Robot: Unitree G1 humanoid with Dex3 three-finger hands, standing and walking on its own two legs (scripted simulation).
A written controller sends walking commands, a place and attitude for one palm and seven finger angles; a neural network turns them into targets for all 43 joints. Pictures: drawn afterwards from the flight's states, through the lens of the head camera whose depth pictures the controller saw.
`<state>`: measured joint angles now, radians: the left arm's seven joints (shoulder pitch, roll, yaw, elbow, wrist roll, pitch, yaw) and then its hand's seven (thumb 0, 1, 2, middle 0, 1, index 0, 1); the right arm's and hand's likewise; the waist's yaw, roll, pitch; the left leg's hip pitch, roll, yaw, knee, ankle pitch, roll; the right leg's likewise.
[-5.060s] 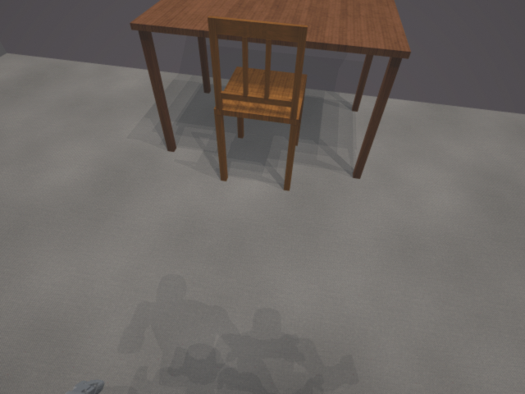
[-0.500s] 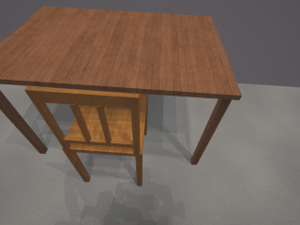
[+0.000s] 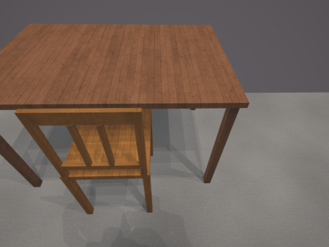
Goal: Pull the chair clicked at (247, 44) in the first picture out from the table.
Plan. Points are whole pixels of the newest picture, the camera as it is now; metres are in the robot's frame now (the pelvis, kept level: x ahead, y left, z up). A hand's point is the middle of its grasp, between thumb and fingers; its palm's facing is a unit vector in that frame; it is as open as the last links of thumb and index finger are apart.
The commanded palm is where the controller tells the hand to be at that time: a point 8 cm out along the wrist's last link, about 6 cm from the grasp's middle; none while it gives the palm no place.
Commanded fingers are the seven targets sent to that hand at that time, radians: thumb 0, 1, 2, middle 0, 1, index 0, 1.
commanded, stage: come to a stop and stand still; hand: left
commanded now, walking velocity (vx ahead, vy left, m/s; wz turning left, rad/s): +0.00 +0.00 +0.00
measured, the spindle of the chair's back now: (80, 146) +0.47 +0.31 -0.11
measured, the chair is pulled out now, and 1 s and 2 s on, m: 0.00 0.00 0.00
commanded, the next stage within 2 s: look again from close up in 0.42 s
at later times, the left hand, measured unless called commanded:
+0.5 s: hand out of the picture -0.01 +0.18 -0.18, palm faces +0.03 -0.99 -0.14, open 7.4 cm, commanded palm none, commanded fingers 0.00 0.90 0.90 -0.20 -0.30 -0.20 -0.30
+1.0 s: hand out of the picture +0.00 +0.19 -0.17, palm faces +0.02 -0.99 -0.15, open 7.4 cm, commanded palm none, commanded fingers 0.00 0.90 0.90 -0.20 -0.30 -0.20 -0.30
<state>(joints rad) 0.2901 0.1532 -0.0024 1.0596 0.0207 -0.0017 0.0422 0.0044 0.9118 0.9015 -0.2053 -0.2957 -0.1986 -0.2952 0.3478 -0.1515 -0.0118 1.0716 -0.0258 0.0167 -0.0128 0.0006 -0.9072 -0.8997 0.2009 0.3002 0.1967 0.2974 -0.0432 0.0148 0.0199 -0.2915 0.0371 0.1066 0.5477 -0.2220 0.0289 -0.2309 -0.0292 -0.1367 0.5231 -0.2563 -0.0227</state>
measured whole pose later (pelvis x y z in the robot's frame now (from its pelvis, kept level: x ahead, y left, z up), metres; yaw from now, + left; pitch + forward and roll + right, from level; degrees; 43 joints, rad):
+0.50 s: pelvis +0.01 +0.03 +0.00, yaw +0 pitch -1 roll -1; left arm 0.36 0.13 0.00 1.06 0.02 0.00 0.03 0.00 0.91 0.90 -0.20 -0.30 -0.20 -0.29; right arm 0.29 -0.15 -0.01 1.07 -0.02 -0.01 -0.02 0.01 -0.92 -0.90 0.20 0.30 0.20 0.30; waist 0.00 -0.02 0.02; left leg -0.26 -0.01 0.13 0.48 -0.20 0.07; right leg -0.22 -0.07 -0.12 0.48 -0.24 0.02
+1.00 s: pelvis +0.02 +0.03 +0.01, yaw -1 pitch -1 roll +0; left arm 0.35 0.13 0.00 1.09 0.02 -0.01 0.04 0.00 0.90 0.90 -0.20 -0.30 -0.20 -0.29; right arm 0.30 -0.12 0.00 1.13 -0.01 -0.01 -0.02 0.01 -0.92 -0.90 0.20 0.30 0.20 0.30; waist 0.00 -0.02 0.02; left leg -0.23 -0.02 0.14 0.43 -0.19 0.08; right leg -0.19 -0.07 -0.10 0.44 -0.23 0.03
